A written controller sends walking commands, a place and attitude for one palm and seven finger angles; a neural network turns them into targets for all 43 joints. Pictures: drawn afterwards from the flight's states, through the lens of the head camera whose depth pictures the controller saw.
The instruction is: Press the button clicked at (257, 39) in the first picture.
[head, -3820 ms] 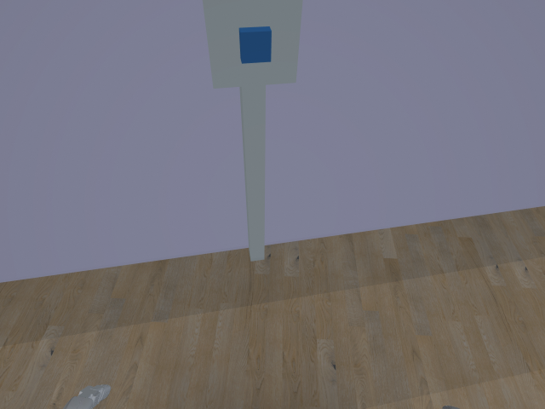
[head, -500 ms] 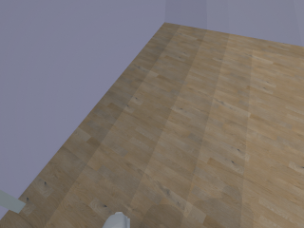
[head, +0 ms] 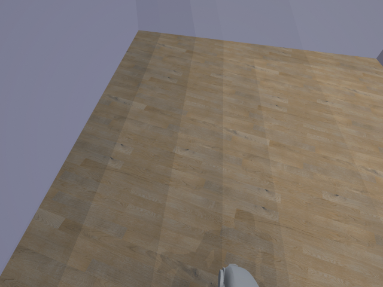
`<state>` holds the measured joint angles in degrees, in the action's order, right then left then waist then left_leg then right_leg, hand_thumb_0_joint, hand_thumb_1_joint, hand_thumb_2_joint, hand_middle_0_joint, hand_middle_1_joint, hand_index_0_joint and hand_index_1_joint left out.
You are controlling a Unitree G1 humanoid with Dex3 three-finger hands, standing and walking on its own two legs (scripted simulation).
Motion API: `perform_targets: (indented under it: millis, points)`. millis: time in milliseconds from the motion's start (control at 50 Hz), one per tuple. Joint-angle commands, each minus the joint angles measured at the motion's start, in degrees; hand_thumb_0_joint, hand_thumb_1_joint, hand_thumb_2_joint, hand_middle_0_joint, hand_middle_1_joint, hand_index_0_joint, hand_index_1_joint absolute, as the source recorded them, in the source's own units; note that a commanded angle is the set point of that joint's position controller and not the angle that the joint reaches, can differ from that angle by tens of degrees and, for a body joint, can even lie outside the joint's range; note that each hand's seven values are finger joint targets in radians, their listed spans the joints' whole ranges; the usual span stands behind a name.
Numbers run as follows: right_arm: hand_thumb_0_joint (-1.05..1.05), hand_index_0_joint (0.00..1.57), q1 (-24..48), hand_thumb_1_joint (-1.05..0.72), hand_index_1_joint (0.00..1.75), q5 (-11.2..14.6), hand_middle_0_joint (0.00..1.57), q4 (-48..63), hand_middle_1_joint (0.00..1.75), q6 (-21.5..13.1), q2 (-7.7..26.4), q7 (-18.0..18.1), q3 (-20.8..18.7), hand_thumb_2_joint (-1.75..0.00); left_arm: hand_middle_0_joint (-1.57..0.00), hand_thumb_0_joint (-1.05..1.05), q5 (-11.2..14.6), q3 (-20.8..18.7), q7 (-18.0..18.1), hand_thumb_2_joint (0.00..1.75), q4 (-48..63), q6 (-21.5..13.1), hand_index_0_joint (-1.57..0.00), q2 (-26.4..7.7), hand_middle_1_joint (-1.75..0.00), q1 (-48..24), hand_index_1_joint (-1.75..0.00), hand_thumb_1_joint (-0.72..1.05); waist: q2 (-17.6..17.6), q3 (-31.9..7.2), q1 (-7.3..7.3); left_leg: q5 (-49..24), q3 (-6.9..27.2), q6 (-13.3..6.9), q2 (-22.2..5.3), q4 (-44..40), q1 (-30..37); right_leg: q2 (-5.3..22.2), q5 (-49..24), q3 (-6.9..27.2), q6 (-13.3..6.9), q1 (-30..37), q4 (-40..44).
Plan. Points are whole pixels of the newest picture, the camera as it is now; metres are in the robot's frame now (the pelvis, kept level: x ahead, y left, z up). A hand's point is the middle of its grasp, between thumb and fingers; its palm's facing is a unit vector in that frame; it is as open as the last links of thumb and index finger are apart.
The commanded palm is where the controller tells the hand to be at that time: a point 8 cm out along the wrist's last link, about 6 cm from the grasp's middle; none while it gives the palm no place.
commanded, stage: walk to a spot facing it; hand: left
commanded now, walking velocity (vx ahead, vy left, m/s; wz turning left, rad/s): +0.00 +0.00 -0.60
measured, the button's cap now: out of the picture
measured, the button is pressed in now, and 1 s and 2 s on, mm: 0 0 0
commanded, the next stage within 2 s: turn to face it in 0.10 s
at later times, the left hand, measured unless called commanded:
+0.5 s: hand (147, 256) +0.22 +0.12 -0.17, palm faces -0.06 -0.98 -0.18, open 7.3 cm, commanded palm none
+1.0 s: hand out of the picture +0.11 +0.22 -0.17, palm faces +0.24 -0.94 -0.25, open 7.4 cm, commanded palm none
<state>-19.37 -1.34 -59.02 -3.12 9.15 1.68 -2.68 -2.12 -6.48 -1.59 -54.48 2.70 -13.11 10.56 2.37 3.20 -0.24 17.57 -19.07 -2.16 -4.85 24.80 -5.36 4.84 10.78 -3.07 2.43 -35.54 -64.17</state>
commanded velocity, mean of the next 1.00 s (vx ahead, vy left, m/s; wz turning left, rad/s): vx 0.00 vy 0.00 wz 0.40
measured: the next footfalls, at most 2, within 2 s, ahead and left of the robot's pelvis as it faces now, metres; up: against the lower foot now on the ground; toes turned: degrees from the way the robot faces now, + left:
right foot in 0.20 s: +0.16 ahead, -0.13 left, +0.00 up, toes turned -14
left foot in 0.64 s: +0.14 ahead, +0.08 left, +0.00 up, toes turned +10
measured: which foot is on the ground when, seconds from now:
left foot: down 0.00-0.20, up 0.22-0.62, down 0.64-1.00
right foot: up 0.00-0.18, down 0.20-0.64, up 0.66-1.00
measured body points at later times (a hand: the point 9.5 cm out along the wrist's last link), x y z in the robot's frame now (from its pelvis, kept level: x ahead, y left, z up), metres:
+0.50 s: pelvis +0.09 -0.04 -0.01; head +0.09 -0.04 +0.44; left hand +0.22 +0.17 -0.15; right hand +0.09 -0.27 -0.17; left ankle +0.10 +0.09 -0.70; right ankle +0.13 -0.12 -0.74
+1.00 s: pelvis +0.07 -0.01 +0.00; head +0.10 +0.02 +0.45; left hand +0.10 +0.27 -0.15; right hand +0.16 -0.24 -0.14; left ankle +0.10 +0.08 -0.74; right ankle +0.07 -0.19 -0.67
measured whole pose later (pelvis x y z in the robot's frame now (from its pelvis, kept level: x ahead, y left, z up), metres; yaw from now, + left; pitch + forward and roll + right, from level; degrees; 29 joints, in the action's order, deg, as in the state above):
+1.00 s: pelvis +0.07 -0.01 +0.00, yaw +11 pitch +1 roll -2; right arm -13.5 -1.5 -54.8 1.1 10.1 0.2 -3.6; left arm -1.0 -5.7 1.3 -54.9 3.7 -14.1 10.1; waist 0.4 3.0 1.1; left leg 9.8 0.1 -3.7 1.2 25.9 -17.4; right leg 4.3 23.0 0.1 5.5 -25.1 -56.6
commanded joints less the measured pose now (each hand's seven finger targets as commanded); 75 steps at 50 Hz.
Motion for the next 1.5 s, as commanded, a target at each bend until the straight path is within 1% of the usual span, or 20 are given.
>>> perform_targets:
  millis: [0,80,140,160,180,220,320,500,580,600,640,680,800,1000,1120,1140,1160,1180,1260,1480]
  points:
    - [0.00,0.20,-4.09,-0.90,0.30,-0.17,0.20,1.87,0.30,-0.40,8.07,0.32,-1.53,-0.90,-0.20,0.00,0.37,1.28,-0.63,0.90,4.30,-0.75,-0.20,1.43,-0.30,-4.69,-0.30,0.90,-9.38,1.97,2.26,-36.66,5.17,-3.76,-15.33,-5.86,2.69,0.48,1.04,-2.34,0.10,-0.40,12.26]
    - [0.00,0.20,-3.90,-0.90,0.30,-0.31,0.20,1.69,0.30,0.77,9.64,0.08,-2.34,-0.90,-0.20,0.00,0.47,1.33,-0.32,0.90,5.46,-1.24,-0.20,0.76,-0.30,-6.18,-0.30,0.90,-11.10,0.93,2.26,-42.29,2.75,-3.57,-16.82,-0.52,5.05,-2.13,4.31,-4.78,-1.68,5.11,21.02]
    - [0.00,0.20,-1.57,-0.90,0.30,0.17,0.20,3.47,0.30,1.27,11.88,-0.27,-3.04,-0.90,-0.20,0.00,0.29,0.53,0.09,0.90,3.75,-2.65,-0.20,-2.47,-0.30,3.01,-0.30,0.90,-9.31,-5.67,-2.79,-47.37,0.32,-0.53,-16.26,15.58,3.70,-4.90,1.24,-5.98,-3.65,20.07,30.71]
    - [0.00,0.20,-2.35,-0.90,0.30,0.71,0.20,4.41,0.30,1.52,10.85,-0.90,-2.79,-0.90,-0.20,0.00,-0.02,-0.23,0.54,0.90,2.16,-3.69,-0.20,-6.62,-0.30,8.56,-0.30,0.90,-1.56,-10.05,-5.43,-36.55,0.13,2.34,-14.54,29.79,-7.22,-0.49,-11.15,-0.65,-5.90,34.58,36.26]
    - [0.00,0.20,-2.97,-0.90,0.30,1.12,0.20,6.47,0.30,1.52,6.50,-1.13,-1.72,-0.90,-0.20,0.00,0.28,-1.31,1.46,0.90,1.25,-4.44,-0.20,-12.47,-0.30,13.40,-0.30,0.90,12.72,-16.60,-6.27,13.95,1.93,6.55,-2.84,45.92,-25.05,16.67,-41.97,25.15,-13.61,48.19,36.40]
    - [0.00,0.20,0.21,-0.90,0.30,1.44,0.20,6.50,0.30,2.59,5.59,-0.02,-1.22,-0.90,-0.20,0.00,1.64,-0.61,3.08,0.90,1.05,-3.64,-0.20,-11.08,-0.30,10.67,-0.30,0.90,6.09,-16.61,-4.59,16.47,15.90,5.22,-3.13,52.76,-26.39,18.70,-43.12,19.69,-18.35,42.78,39.15]
    - [0.00,0.20,-5.43,-0.90,0.30,0.15,0.20,0.63,0.30,5.21,1.99,-0.34,0.07,-0.90,-0.20,0.00,1.05,3.02,3.75,0.90,3.20,-4.18,-0.20,-2.95,-0.30,-3.70,-0.30,0.90,-0.56,-4.91,3.71,4.66,17.90,4.78,-2.97,40.67,-15.49,10.24,-15.25,4.84,-11.21,15.52,47.34]
    - [0.00,0.20,3.07,-0.90,0.30,0.49,0.20,4.12,0.30,5.13,2.60,-1.46,-0.67,-0.90,-0.20,0.00,0.38,1.33,3.93,0.90,1.75,-3.06,-0.20,-5.02,-0.30,0.80,-0.30,0.90,4.28,-1.51,-0.67,9.17,14.65,4.84,-1.18,23.74,-18.27,15.35,-7.98,3.11,-12.54,21.82,46.45]
    - [0.00,0.20,0.28,-0.90,0.30,0.31,0.20,4.46,0.30,4.84,3.28,-1.73,-1.01,-0.90,-0.20,0.00,0.88,0.82,3.69,0.90,2.07,-2.52,-0.20,-5.66,-0.30,1.05,-0.30,0.90,1.23,-3.74,0.87,0.45,12.64,4.20,0.12,10.25,-10.66,14.47,-6.37,-2.13,-8.21,20.64,38.77]
    - [0.00,0.20,-1.61,-0.90,0.30,0.23,0.20,4.15,0.30,4.57,4.73,-1.87,-1.44,-0.90,-0.20,0.00,1.26,0.84,3.54,0.90,2.55,-2.10,-0.20,-4.86,-0.30,0.90,-0.30,0.90,-3.25,-4.41,2.05,-4.52,15.80,3.19,-1.40,3.30,-6.74,12.52,-1.44,-4.47,-5.53,17.31,33.35]
    - [0.00,0.20,-3.98,-0.90,0.30,-0.65,0.20,5.30,0.30,4.15,13.22,-1.31,-3.24,-0.90,-0.20,0.00,1.51,1.62,3.06,0.90,6.42,-1.45,-0.20,-0.83,-0.30,-2.39,-0.30,0.90,-22.96,-2.33,4.34,-22.74,43.90,-8.91,-20.92,-10.03,-5.58,-0.32,24.67,-6.04,1.04,1.73,9.32]
    - [0.00,0.20,-0.65,-0.90,0.30,-0.51,0.20,5.39,0.30,3.66,11.83,-0.52,-3.08,-0.90,-0.20,0.00,0.59,0.96,2.77,0.90,5.98,-1.07,-0.20,-1.79,-0.30,-4.09,-0.30,0.90,-15.71,-3.06,2.88,-17.24,38.97,-8.72,-16.42,-10.15,-7.51,1.10,17.56,1.42,0.28,0.70,-0.65]
    - [0.00,0.20,2.47,-0.90,0.30,0.18,0.20,6.86,0.30,2.65,11.55,-0.09,-2.95,-0.90,-0.20,0.00,1.15,0.67,2.39,0.90,3.21,-1.34,-0.20,-2.56,-0.30,-0.55,-0.30,0.90,-5.89,-8.36,1.79,-27.91,30.73,-6.26,-9.77,-5.59,1.21,0.37,9.41,2.71,2.60,1.39,-0.77]
    - [0.00,0.20,3.28,-0.90,0.30,-0.17,0.20,7.25,0.30,4.05,13.83,-0.89,-4.23,-0.90,-0.20,0.00,1.53,0.87,2.84,0.90,5.63,-0.81,-0.20,-3.31,-0.30,-3.64,-0.30,0.90,-11.84,-6.57,3.14,-17.21,39.18,-7.85,-8.15,-6.68,-2.60,-1.60,14.50,3.09,2.95,7.85,13.50]
    - [0.00,0.20,9.18,-0.90,0.30,-0.11,0.20,10.03,0.30,5.14,14.54,-1.66,-5.14,-0.90,-0.20,0.00,2.03,0.60,3.21,0.90,4.72,-1.37,-0.20,-4.26,-0.30,4.93,-0.30,0.90,-12.11,-8.38,-0.99,-8.13,40.54,-3.85,-3.06,-4.25,-15.15,-4.22,6.47,1.12,0.74,27.92,36.95]
    - [0.00,0.20,9.74,-0.90,0.30,0.28,0.20,10.72,0.30,5.37,12.50,-1.92,-5.04,-0.90,-0.20,0.00,1.57,-0.01,3.46,0.90,4.39,-1.79,-0.20,-6.62,-0.30,7.61,-0.30,0.90,-6.26,-8.42,-2.42,-1.03,37.13,-0.69,0.68,1.36,-22.81,0.20,5.09,4.22,-0.78,35.83,45.44]
    - [0.00,0.20,8.24,-0.90,0.30,0.76,0.20,11.83,0.30,5.51,8.08,-2.13,-4.42,-0.90,-0.20,0.00,0.38,-1.05,3.92,0.90,5.41,-2.40,-0.20,-12.82,-0.30,7.22,-0.30,0.90,11.96,-7.47,-2.62,9.68,26.49,4.30,8.47,17.15,-34.72,16.67,15.45,21.60,-6.24,40.56,53.83]
    - [0.00,0.20,10.57,-0.90,0.30,-0.14,0.20,12.57,0.30,5.44,10.31,-2.00,-4.81,-0.90,-0.20,0.00,0.80,-0.41,4.07,0.90,7.08,-1.86,-0.20,-13.85,-0.30,3.29,-0.30,0.90,14.09,-3.56,-2.49,14.19,23.11,4.90,8.04,30.06,-34.06,24.50,16.22,26.07,-9.89,28.00,55.16]
    - [0.00,0.20,5.73,-0.90,0.30,-0.46,0.20,8.85,0.30,7.05,10.29,-3.34,-4.90,-0.90,-0.20,0.00,1.22,1.64,3.69,0.90,9.49,-2.76,-0.20,-7.15,-0.30,-6.77,-0.30,0.90,7.84,2.53,3.77,2.15,21.59,5.76,3.86,46.48,-29.55,12.96,5.90,7.56,-5.94,17.08,51.58]
    - [0.00,0.20,14.92,-0.90,0.30,0.54,0.20,11.32,0.30,6.08,8.46,-3.54,-2.59,-0.90,-0.20,0.00,0.29,0.85,3.40,0.90,5.57,-2.76,-0.20,-10.97,-0.30,5.63,-0.30,0.90,10.60,-3.20,-2.54,8.11,14.13,6.87,2.36,23.46,-23.37,16.86,-21.43,-1.17,-9.02,32.78,41.32]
